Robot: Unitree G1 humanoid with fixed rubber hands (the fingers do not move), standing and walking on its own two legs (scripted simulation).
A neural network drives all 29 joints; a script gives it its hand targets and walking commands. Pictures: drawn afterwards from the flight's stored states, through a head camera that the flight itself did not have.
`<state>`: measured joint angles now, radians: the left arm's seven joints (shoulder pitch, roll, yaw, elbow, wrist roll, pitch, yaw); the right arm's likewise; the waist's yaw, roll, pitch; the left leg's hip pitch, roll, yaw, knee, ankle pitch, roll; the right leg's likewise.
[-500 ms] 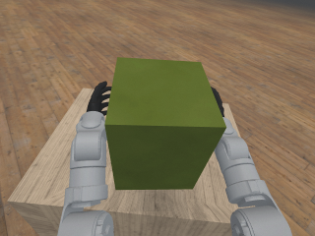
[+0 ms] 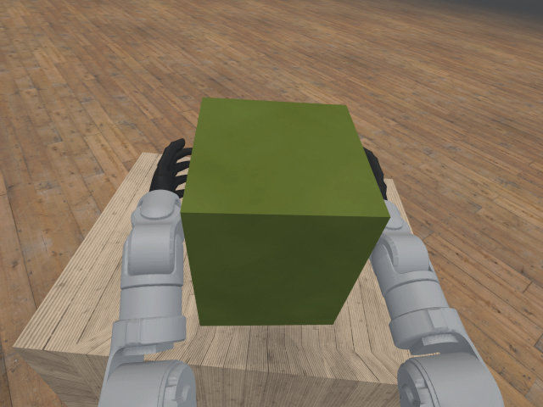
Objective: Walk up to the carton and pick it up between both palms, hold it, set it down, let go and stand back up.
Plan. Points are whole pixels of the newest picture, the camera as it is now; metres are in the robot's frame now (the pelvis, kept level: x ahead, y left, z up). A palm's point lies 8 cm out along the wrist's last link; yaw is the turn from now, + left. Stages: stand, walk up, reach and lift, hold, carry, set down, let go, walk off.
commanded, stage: hold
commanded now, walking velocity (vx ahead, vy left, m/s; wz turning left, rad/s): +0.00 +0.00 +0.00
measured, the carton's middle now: (271, 217) +0.34 +0.01 +0.15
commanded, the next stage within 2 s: none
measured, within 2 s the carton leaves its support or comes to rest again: neither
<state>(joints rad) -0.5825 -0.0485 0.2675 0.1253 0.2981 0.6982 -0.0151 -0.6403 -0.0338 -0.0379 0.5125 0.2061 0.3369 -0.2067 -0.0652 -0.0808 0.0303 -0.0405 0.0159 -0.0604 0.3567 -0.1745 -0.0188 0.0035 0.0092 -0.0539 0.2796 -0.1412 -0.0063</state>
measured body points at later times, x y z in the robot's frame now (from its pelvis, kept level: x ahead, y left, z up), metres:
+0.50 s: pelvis +0.00 +0.00 +0.00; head -0.05 +0.04 +0.45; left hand +0.37 +0.16 +0.18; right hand +0.37 -0.14 +0.18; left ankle +0.02 +0.13 -0.75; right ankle +0.02 -0.11 -0.75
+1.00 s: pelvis +0.00 +0.00 +0.00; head -0.04 +0.04 +0.45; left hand +0.38 +0.16 +0.18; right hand +0.38 -0.14 +0.18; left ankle +0.02 +0.13 -0.75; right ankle +0.02 -0.11 -0.75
